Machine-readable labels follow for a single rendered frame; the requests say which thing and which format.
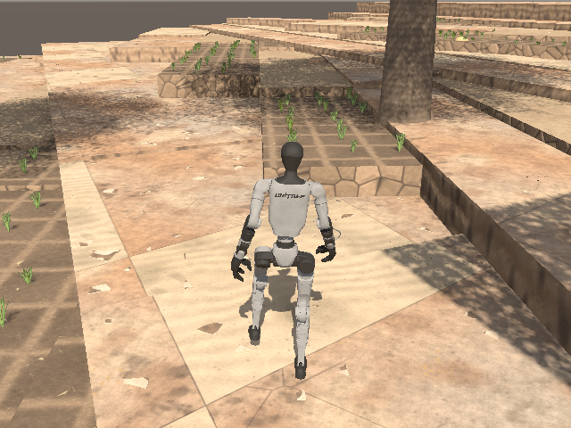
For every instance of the robot left upper arm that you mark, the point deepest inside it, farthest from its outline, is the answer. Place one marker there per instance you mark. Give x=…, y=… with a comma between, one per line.
x=260, y=188

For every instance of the left robot foot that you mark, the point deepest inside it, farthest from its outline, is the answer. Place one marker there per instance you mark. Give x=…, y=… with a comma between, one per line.
x=254, y=333

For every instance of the robot right forearm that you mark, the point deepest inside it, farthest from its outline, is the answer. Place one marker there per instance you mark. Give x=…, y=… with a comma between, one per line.
x=328, y=236

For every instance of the robot right upper arm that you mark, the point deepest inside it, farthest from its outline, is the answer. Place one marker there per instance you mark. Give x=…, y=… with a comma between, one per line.
x=317, y=191

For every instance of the robot right hand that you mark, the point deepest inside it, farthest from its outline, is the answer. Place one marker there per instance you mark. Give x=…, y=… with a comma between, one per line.
x=323, y=249

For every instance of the robot left forearm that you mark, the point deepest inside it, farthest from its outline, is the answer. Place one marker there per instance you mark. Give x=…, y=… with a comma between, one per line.
x=245, y=240

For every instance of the left robot thigh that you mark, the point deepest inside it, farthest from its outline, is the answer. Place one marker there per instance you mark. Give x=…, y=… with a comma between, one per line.
x=263, y=256

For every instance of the robot left hand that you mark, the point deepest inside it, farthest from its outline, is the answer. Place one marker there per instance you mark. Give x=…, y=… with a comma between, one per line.
x=235, y=263

